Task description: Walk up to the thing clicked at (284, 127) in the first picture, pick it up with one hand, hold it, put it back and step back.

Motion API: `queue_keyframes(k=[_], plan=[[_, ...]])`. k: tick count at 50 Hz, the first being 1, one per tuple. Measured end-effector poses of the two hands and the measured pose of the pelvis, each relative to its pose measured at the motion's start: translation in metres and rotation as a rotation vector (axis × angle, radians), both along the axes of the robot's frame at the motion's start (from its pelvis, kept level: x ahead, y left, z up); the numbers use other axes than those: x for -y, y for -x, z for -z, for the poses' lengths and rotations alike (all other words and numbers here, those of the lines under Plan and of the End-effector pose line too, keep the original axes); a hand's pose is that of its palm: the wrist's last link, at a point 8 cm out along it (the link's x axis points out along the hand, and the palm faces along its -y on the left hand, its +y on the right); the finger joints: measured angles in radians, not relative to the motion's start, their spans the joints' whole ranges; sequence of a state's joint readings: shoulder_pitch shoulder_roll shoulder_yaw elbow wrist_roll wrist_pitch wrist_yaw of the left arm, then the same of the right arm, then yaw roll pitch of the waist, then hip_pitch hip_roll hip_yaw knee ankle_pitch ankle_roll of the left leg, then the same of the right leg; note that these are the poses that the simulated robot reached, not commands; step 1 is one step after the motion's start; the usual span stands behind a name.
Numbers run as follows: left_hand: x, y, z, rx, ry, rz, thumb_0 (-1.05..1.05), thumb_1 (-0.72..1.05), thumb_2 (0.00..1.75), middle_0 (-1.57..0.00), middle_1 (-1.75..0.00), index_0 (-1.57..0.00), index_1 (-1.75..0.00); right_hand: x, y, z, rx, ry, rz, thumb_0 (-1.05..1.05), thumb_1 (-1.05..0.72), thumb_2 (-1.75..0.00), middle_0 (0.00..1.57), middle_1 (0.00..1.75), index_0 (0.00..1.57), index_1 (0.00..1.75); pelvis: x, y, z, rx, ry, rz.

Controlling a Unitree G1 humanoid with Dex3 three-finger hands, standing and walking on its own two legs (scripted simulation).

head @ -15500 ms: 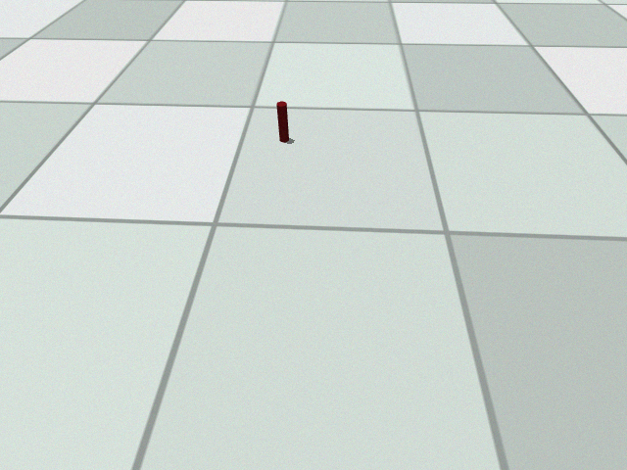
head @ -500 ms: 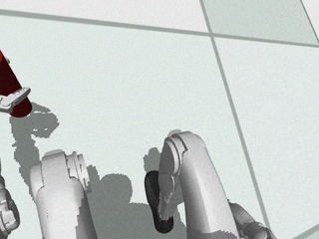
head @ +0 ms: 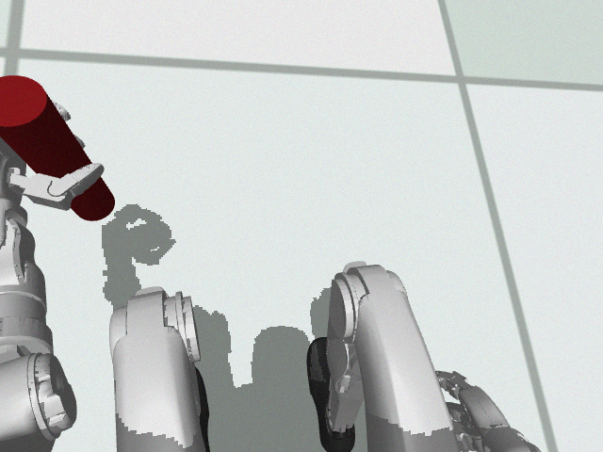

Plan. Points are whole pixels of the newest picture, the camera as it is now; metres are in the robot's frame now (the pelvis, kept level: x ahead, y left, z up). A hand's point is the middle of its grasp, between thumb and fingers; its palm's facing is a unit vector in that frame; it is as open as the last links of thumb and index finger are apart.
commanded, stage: settle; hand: left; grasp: from the side
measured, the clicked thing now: (63, 164) +0.47 +0.26 -0.05
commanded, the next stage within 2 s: lift in 0.74 s
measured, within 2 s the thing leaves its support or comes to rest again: neither
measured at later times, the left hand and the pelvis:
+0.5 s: hand (51, 142) +0.47 +0.25 +0.00, palm faces +0.13 -0.99 -0.05, open 8.9 cm; pelvis -0.01 +0.00 +0.02, yaw +2 degrees
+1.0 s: hand (50, 131) +0.47 +0.25 +0.02, palm faces +0.13 -0.99 -0.05, open 8.9 cm; pelvis +0.00 +0.00 +0.03, yaw +3 degrees
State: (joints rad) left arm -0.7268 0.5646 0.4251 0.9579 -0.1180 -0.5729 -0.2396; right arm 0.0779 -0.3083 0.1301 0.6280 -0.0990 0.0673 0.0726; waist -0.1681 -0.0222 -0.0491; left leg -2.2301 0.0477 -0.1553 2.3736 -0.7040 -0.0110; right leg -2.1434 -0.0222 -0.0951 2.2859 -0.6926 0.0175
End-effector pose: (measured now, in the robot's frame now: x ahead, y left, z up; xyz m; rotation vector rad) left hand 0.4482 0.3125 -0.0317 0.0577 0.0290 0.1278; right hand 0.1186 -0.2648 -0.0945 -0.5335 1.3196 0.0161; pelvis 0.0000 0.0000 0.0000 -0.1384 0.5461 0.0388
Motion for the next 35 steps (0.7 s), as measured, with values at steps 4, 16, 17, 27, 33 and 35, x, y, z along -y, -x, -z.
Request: queue_keyframes(k=[4, 16, 17, 27, 33, 35], plan=[[0.003, -0.001, -0.006, -0.010, 0.000, 0.008, 0.03, -0.39, 1.08, -0.91, -1.24, -0.88, -1.22, 0.002, 0.000, -0.001, 0.004, -0.004, 0.012, 0.00, -0.90, -0.89, 0.20, 0.30, 0.20, 0.30, 0.001, 0.000, -0.004, -0.007, -0.008, -0.004], [0.007, 0.004, -0.023, -0.016, 0.004, -0.001, 0.03, -0.42, 1.11, -0.91, -1.24, -0.88, -1.23, 0.004, 0.015, -0.007, 0.009, -0.012, 0.054, 0.00, -0.91, -0.90, 0.20, 0.30, 0.20, 0.30, 0.003, 0.004, -0.012, -0.006, -0.024, -0.008], [0.008, 0.004, -0.024, -0.019, 0.002, 0.002, 0.03, -0.42, 1.11, -0.91, -1.24, -0.88, -1.23, 0.004, 0.016, -0.007, 0.009, -0.012, 0.057, 0.00, -0.91, -0.90, 0.20, 0.30, 0.20, 0.30, 0.003, 0.005, -0.013, -0.006, -0.025, -0.009], [0.010, 0.007, -0.034, -0.018, 0.012, -0.009, 0.02, -0.42, 1.12, -0.91, -1.25, -0.88, -1.24, 0.001, 0.024, -0.015, 0.011, -0.018, 0.071, 0.00, -0.91, -0.90, 0.20, 0.30, 0.20, 0.30, 0.001, 0.007, -0.021, -0.011, -0.030, -0.015], [0.010, 0.007, -0.038, -0.020, 0.008, -0.012, 0.02, -0.41, 1.11, -0.90, -1.26, -0.88, -1.24, 0.000, 0.025, -0.017, 0.012, -0.022, 0.072, 0.00, -0.90, -0.90, 0.20, 0.30, 0.20, 0.30, 0.001, 0.007, -0.024, -0.015, -0.033, -0.018], [0.010, 0.007, -0.040, -0.019, 0.008, -0.015, 0.02, -0.41, 1.12, -0.90, -1.26, -0.87, -1.24, 0.000, 0.025, -0.018, 0.009, -0.024, 0.072, 0.00, -0.90, -0.90, 0.20, 0.30, 0.20, 0.30, 0.001, 0.007, -0.025, -0.017, -0.035, -0.019]])
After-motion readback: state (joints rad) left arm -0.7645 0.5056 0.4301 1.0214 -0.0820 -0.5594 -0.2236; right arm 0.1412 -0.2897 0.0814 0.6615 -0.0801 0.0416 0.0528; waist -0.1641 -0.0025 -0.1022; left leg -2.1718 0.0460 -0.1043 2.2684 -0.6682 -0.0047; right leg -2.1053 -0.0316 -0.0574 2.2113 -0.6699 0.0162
